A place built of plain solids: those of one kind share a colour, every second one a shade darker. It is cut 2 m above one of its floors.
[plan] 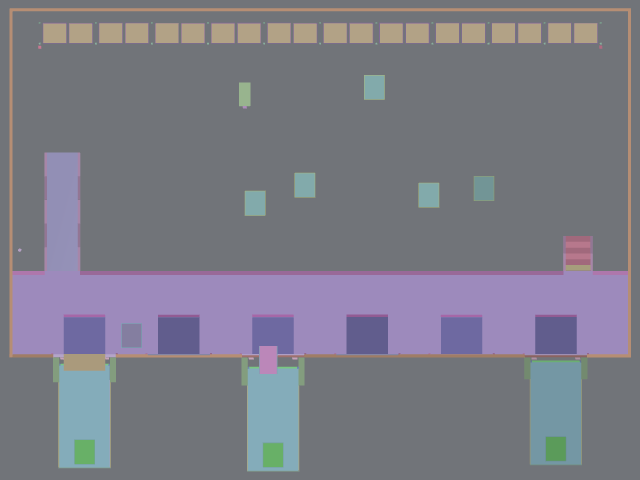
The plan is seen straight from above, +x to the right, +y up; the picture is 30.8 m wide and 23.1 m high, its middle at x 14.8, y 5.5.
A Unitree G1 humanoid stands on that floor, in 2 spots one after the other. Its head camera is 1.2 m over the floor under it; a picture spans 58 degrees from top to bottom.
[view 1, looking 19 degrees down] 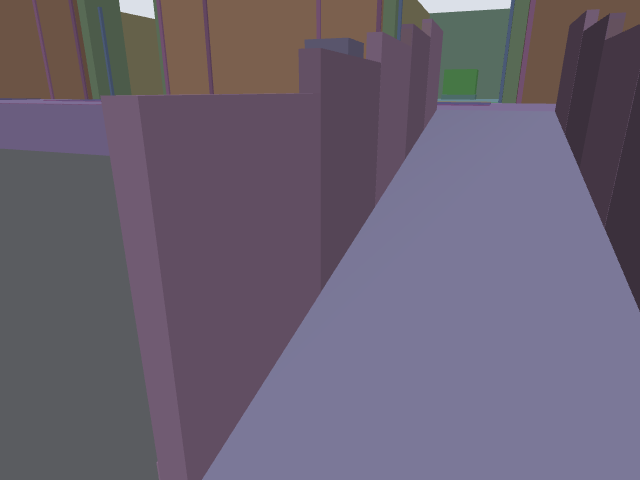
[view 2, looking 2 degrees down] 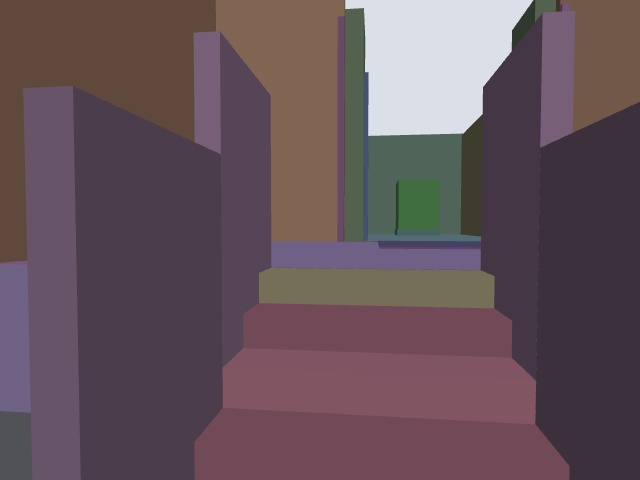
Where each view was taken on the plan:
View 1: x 2.40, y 10.51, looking -69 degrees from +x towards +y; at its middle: dock_south_cheek_whole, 2.19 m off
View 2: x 27.22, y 6.49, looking -83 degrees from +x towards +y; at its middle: wall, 6.55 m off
